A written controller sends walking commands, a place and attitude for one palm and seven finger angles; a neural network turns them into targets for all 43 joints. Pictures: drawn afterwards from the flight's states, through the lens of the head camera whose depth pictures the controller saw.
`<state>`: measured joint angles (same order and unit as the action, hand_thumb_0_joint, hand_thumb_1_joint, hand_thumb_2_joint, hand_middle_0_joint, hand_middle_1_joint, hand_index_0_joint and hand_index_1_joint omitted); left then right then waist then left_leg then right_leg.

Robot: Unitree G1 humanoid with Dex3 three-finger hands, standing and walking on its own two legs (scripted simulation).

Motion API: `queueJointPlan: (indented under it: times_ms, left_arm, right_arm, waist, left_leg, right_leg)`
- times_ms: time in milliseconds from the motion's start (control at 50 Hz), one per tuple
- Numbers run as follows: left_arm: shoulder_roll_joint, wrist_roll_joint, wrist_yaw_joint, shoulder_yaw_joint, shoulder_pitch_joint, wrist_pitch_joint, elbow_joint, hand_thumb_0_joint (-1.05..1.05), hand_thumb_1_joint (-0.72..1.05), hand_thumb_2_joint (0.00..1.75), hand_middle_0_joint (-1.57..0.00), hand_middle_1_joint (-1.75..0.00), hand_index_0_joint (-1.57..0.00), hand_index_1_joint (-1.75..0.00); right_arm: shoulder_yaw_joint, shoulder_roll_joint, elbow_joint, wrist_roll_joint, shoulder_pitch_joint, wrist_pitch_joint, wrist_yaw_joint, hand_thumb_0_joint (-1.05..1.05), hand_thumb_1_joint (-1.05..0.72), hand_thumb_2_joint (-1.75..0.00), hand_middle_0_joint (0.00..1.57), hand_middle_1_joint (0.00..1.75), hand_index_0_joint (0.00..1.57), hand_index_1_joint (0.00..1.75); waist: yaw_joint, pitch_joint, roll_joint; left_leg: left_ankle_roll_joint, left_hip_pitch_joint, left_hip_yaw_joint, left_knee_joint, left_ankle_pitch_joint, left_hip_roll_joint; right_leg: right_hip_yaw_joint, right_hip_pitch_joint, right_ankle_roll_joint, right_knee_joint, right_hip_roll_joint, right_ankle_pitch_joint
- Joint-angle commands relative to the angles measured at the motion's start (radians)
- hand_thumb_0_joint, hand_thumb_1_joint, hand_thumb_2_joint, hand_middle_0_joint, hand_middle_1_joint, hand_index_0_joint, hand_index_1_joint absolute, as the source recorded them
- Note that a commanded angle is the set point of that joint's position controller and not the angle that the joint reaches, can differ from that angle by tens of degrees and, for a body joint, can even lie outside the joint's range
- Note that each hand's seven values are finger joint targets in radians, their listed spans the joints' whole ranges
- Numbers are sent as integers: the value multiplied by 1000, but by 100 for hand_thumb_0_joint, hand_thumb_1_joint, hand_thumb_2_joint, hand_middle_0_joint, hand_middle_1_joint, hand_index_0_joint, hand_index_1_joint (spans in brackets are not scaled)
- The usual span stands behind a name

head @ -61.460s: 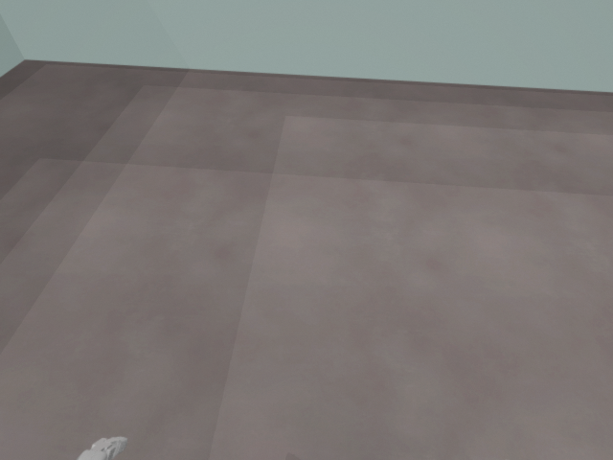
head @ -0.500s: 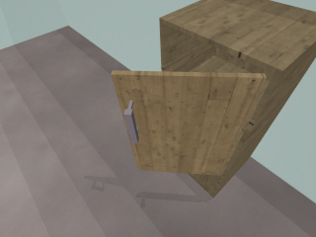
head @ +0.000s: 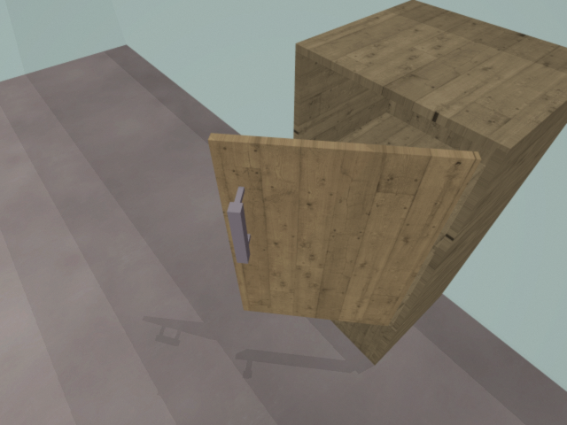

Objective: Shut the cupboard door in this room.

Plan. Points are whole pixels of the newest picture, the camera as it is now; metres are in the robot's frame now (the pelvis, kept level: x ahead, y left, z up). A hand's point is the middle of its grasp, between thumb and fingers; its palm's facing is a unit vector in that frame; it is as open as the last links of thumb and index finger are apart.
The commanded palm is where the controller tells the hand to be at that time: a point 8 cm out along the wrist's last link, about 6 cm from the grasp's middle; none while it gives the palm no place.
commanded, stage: look at it before walking up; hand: left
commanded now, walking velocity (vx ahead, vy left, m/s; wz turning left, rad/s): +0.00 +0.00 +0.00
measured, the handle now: (242, 226) +0.45 +0.11 -0.02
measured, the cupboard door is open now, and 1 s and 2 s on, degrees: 43 43 43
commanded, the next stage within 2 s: shuffle to correct the standing spot in 0.38 s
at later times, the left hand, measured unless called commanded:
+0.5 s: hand out of the picture +0.00 +0.17 -0.18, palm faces +0.05 -0.98 -0.18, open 7.4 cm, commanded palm none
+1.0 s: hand out of the picture +0.05 +0.13 -0.17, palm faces +0.03 -0.96 -0.27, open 7.4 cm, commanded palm none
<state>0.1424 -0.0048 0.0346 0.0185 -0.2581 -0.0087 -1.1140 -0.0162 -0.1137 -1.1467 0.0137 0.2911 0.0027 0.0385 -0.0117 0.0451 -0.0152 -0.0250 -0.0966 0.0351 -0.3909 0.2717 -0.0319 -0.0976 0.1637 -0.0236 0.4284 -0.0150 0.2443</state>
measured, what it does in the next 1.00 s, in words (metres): shifts its weight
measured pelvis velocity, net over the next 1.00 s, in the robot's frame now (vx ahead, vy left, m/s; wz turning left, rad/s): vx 0.00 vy -0.07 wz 0.00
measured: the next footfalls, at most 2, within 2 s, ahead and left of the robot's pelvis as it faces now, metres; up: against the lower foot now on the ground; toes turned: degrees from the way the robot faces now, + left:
left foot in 1.68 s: +0.01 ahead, +0.07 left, +0.00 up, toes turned +1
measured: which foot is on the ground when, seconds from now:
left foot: down 0.00-0.92, up 0.94-1.00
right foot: down 0.00-1.00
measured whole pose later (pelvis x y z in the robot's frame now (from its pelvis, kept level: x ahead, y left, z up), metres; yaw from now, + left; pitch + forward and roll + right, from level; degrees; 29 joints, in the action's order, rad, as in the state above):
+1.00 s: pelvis +0.00 -0.07 -0.01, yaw +0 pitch -1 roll +1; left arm 0.17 -0.02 0.01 0.05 -0.19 -0.01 -1.02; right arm -0.08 -0.20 -1.10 0.01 0.24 -0.05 0.04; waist 0.01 0.09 -0.05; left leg -0.02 -0.28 -0.02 -0.80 0.52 -0.06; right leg -0.11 0.28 -0.07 0.60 -0.01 0.31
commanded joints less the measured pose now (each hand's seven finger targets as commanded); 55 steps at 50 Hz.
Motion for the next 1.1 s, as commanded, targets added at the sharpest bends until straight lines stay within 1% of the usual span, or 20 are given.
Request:
queueJointPlan:
  times_ms: [0,260,460,520,580,660,700,720,760,820,840,860,880,900,920,940,960,980,1020,1080]
  left_arm:
    - [79,1,5,10,-54,21,31,0,90,90,-20,-30,-20,-30]
    - [74,-1,7,9,-91,26,18,0,90,90,-20,-30,-20,-30]
    - [76,-1,8,10,-85,25,16,0,90,90,-20,-30,-20,-30]
    - [70,0,6,12,-84,16,19,0,90,90,-20,-30,-20,-30]
    - [80,-3,3,21,-79,4,35,0,90,90,-20,-30,-20,-30]
    - [89,-13,-9,37,-54,-17,74,0,90,90,-20,-30,-20,-30]
    - [92,-17,-15,46,-24,-30,99,0,90,90,-20,-30,-20,-30]
    - [93,-18,-18,51,-4,-35,114,0,90,90,-20,-30,-20,-30]
    - [95,-18,-25,65,15,-43,139,0,90,90,-20,-30,-20,-30]
    - [91,-14,-39,72,-21,-38,144,0,90,90,-20,-30,-20,-30]
    - [91,-13,-42,73,-55,-32,133,0,90,90,-20,-30,-20,-30]
    - [106,-16,-41,74,-115,-18,108,0,90,90,-20,-30,-20,-30]
    - [189,-27,-28,82,-150,1,97,0,90,90,-20,-30,-20,-30]
    - [235,-18,-18,77,-124,10,103,0,90,90,-20,-30,-20,-30]
    - [220,-8,-14,62,-66,17,113,0,90,90,-20,-30,-20,-30]
    - [239,-14,-10,71,-3,26,127,0,90,90,-20,-30,-20,-30]
    - [253,-16,-9,78,52,26,141,0,90,90,-20,-30,-20,-30]
    - [245,-16,-8,78,72,28,146,0,90,90,-20,-30,-20,-30]
    - [188,-12,-4,64,28,28,130,0,90,90,-20,-30,-20,-30]
    - [185,-11,-1,63,-33,30,114,0,90,90,-20,-30,-20,-30]
  right_arm:
    - [-9,-77,24,0,70,15,5,0,-90,-90,20,30,20,30]
    - [-7,-82,27,-3,65,25,10,0,-90,-90,20,30,20,30]
    - [-9,-88,26,-3,71,27,12,0,-90,-90,20,30,20,30]
    - [-13,-83,30,-3,66,25,16,0,-90,-90,20,30,20,30]
    - [-27,-106,32,0,69,19,22,0,-90,-90,20,30,20,30]
    - [-55,-155,39,4,75,6,34,0,-90,-90,20,30,20,30]
    - [-71,-179,43,10,86,1,40,0,-90,-90,20,30,20,30]
    - [-75,-191,45,14,100,0,42,0,-90,-90,20,30,20,30]
    - [-87,-211,62,21,66,-2,42,0,-90,-90,20,30,20,30]
    - [-93,-225,96,24,-29,-3,37,0,-90,-90,20,30,20,30]
    - [-93,-228,100,22,-47,-6,33,0,-90,-90,20,30,20,30]
    - [-90,-216,104,18,-49,-10,26,0,-90,-90,20,30,20,30]
    - [-78,-149,112,5,-8,-12,16,0,-90,-90,20,30,20,30]
    - [-61,-97,141,-5,-28,-24,8,0,-90,-90,20,30,20,30]
    - [-58,-107,139,-6,-24,-34,5,0,-90,-90,20,30,20,30]
    - [-68,-134,123,-3,-28,-37,-1,0,-90,-90,20,30,20,30]
    - [-73,-164,111,1,-40,-31,-5,0,-90,-90,20,30,20,30]
    - [-72,-175,101,4,-41,-24,-9,0,-90,-90,20,30,20,30]
    - [-57,-116,86,3,-21,-21,-14,0,-90,-90,20,30,20,30]
    - [-51,-130,91,5,-17,-32,-19,0,-90,-90,20,30,20,30]
  waist:
    - [7,40,24]
    - [4,11,-10]
    - [4,35,13]
    - [5,34,30]
    - [14,23,6]
    - [25,27,-88]
    - [36,41,-149]
    - [46,42,-142]
    - [39,49,-151]
    - [1,22,-163]
    - [-16,-4,-155]
    - [-42,-45,-94]
    - [-42,-97,169]
    - [-35,-79,308]
    - [-20,-68,215]
    - [-7,-17,193]
    - [-3,29,151]
    - [-4,42,113]
    - [-12,11,60]
    - [-28,-22,83]
  left_leg:
    - [24,-35,-55,66,-169,-74]
    - [29,-16,-51,64,-221,-74]
    - [32,-24,-53,71,-238,-77]
    - [36,-17,-62,68,-281,-95]
    - [39,-1,-70,50,-366,-122]
    - [90,12,-140,54,-442,-205]
    - [165,32,-216,73,-520,-297]
    - [204,40,-256,71,-565,-336]
    - [224,12,-245,50,-569,-363]
    - [159,-49,-167,-10,-536,-307]
    - [119,-87,-124,-56,-470,-260]
    - [69,-131,-67,-152,-329,-188]
    - [9,-246,16,-343,6,-58]
    - [-6,-286,-13,-466,352,8]
    - [6,-222,-75,-498,346,-17]
    - [17,-220,-88,-519,324,-24]
    - [24,-249,-89,-547,270,-25]
    - [25,-268,-86,-550,218,-31]
    - [11,-276,-69,-527,172,-16]
    - [-10,-323,-71,-548,134,-4]
  right_leg:
    - [101,21,5,-86,-107,-169]
    - [99,-11,4,-72,-108,-233]
    - [96,-12,5,-66,-106,-248]
    - [78,-3,14,-48,-96,-258]
    - [58,21,20,3,-84,-279]
    - [25,120,26,130,-45,-151]
    - [31,226,29,291,-28,136]
    - [51,269,26,364,-25,236]
    - [93,312,29,445,-40,283]
    - [63,200,25,282,-37,173]
    - [40,107,29,161,-30,70]
    - [34,-11,35,5,-36,-104]
    - [227,-122,6,-105,-201,-289]
    - [397,-34,-70,-141,-352,-385]
    - [359,55,-134,-172,-363,-270]
    - [366,121,-143,-207,-336,-86]
    - [379,124,-148,-211,-317,-17]
    - [356,100,-149,-192,-301,-64]
    - [313,35,-143,-158,-294,-223]
    - [306,-54,-124,-145,-304,-327]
